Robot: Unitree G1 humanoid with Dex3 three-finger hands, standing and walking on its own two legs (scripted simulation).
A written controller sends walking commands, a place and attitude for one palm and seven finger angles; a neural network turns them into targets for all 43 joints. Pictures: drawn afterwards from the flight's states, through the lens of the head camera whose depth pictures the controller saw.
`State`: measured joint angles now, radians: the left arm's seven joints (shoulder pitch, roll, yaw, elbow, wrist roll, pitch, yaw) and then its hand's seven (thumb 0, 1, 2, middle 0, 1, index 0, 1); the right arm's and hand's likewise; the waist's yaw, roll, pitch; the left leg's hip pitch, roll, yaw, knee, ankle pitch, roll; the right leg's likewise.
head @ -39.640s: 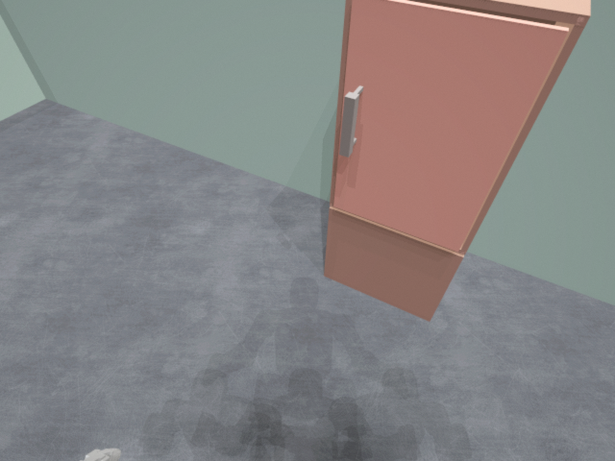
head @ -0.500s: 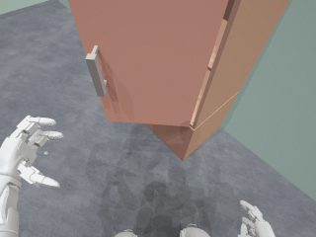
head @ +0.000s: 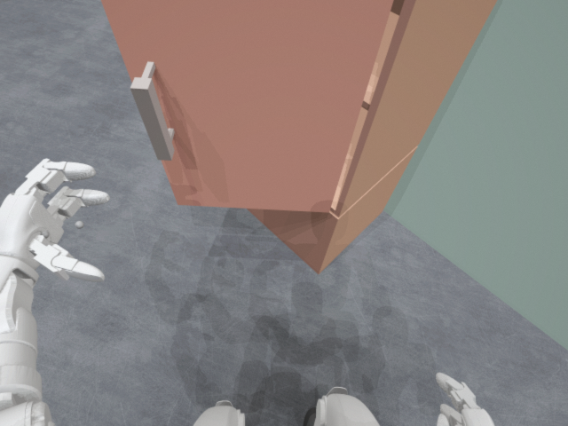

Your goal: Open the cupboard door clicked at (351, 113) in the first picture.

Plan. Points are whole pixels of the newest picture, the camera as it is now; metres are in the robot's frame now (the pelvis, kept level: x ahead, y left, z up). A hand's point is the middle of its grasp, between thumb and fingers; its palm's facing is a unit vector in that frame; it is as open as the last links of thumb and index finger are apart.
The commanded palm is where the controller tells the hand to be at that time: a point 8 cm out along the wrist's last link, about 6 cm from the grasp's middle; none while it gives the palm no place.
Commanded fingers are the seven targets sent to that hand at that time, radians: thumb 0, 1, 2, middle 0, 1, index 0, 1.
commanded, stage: move the hooked fingers beside the handle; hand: left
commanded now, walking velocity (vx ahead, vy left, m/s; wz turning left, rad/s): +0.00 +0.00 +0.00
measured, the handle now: (158, 113) +0.59 +0.23 +0.04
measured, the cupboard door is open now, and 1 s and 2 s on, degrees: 43 43 43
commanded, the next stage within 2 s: slide the fingers in behind the handle in 2.00 s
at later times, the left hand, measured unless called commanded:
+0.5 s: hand (98, 181) +0.43 +0.28 +0.06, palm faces -0.01 -1.00 -0.01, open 14.0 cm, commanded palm +0.42 +0.33 +0.06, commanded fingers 0.00 -0.50 0.30 -0.30 -1.20 -0.30 -1.20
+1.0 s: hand (103, 143) +0.51 +0.30 +0.05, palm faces -0.03 -1.00 +0.00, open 14.0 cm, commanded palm +0.51 +0.34 +0.05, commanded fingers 0.00 -0.50 0.30 -0.30 -1.20 -0.30 -1.20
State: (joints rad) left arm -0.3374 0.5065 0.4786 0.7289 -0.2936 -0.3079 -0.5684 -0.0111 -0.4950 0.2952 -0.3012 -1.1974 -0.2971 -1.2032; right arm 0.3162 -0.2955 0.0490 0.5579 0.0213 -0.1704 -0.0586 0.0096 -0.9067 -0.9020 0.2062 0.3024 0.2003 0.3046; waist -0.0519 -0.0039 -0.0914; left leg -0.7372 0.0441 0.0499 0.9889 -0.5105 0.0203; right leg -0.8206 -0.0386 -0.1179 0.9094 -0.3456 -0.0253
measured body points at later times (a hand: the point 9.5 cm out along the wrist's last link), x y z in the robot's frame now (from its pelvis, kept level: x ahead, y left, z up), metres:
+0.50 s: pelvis +0.00 +0.01 -0.01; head +0.12 +0.03 +0.43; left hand +0.43 +0.33 +0.06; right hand +0.06 -0.27 -0.10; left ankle -0.02 +0.10 -0.68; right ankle +0.05 -0.11 -0.68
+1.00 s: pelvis +0.00 +0.02 -0.02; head +0.17 +0.06 +0.39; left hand +0.51 +0.35 +0.05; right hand +0.00 -0.26 -0.11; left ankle -0.02 +0.10 -0.68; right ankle +0.05 -0.11 -0.68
